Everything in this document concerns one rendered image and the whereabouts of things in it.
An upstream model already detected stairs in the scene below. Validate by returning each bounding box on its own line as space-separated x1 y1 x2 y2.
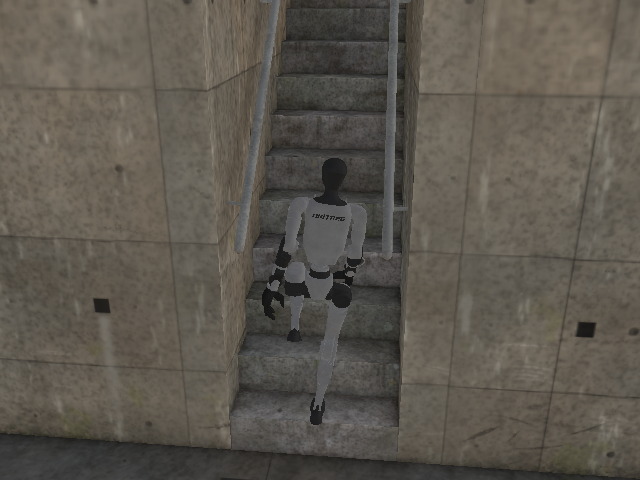
229 0 406 461

